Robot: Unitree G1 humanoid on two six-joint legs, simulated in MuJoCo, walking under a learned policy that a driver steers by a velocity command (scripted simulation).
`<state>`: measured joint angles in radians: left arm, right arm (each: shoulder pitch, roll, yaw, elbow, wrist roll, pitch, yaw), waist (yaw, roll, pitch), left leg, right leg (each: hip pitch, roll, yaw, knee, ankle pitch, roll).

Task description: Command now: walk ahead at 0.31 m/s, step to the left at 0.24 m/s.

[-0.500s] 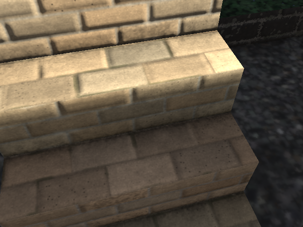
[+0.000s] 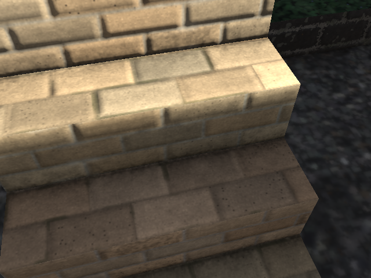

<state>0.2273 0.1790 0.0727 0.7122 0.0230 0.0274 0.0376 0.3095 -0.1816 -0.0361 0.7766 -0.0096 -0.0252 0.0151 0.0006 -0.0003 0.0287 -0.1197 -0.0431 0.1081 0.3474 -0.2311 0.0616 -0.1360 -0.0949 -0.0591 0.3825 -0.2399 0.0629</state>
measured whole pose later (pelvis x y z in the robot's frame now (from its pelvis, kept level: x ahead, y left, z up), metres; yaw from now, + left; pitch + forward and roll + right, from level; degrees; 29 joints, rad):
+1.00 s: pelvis +0.01 -0.01 +0.00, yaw +1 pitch +0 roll +0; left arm 0.22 0.18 0.05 0.79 0.03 0.02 0.01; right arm 0.31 -0.14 0.00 0.81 -0.02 -0.08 -0.03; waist -0.01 -0.02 0.01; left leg -0.11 -0.02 0.09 0.35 -0.23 0.04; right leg -0.13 -0.06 -0.06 0.37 -0.21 0.04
